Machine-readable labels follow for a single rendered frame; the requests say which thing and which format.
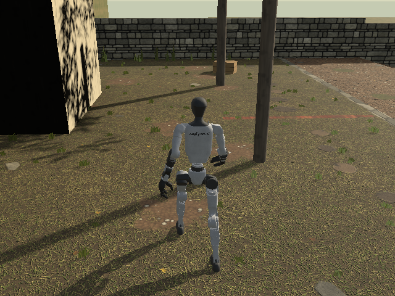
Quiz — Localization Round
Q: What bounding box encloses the robot left hand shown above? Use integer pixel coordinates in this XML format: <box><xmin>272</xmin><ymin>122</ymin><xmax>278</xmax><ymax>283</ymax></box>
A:
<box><xmin>159</xmin><ymin>179</ymin><xmax>173</xmax><ymax>199</ymax></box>

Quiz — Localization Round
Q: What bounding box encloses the robot right hand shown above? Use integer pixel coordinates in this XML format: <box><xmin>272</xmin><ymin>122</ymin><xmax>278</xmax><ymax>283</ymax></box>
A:
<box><xmin>210</xmin><ymin>155</ymin><xmax>226</xmax><ymax>167</ymax></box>

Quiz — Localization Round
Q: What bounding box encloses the left robot foot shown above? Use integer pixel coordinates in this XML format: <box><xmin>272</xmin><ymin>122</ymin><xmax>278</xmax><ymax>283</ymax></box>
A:
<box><xmin>176</xmin><ymin>221</ymin><xmax>185</xmax><ymax>235</ymax></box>

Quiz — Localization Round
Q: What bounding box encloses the robot right forearm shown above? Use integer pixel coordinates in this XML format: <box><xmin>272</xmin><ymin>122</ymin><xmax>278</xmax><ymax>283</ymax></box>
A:
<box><xmin>219</xmin><ymin>147</ymin><xmax>228</xmax><ymax>162</ymax></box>

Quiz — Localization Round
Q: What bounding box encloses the robot right upper arm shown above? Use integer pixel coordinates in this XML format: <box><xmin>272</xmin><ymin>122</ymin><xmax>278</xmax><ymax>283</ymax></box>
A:
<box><xmin>211</xmin><ymin>123</ymin><xmax>227</xmax><ymax>156</ymax></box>

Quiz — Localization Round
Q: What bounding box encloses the robot left forearm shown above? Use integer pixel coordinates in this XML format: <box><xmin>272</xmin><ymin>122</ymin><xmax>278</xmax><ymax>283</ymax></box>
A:
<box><xmin>161</xmin><ymin>149</ymin><xmax>176</xmax><ymax>181</ymax></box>

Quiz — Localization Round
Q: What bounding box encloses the robot head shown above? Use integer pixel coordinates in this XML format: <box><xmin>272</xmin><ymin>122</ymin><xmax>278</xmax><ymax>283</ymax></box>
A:
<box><xmin>188</xmin><ymin>97</ymin><xmax>209</xmax><ymax>126</ymax></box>

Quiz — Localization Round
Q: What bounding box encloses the robot left upper arm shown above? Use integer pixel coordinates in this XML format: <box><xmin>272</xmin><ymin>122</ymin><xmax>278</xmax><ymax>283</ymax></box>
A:
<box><xmin>170</xmin><ymin>123</ymin><xmax>186</xmax><ymax>158</ymax></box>

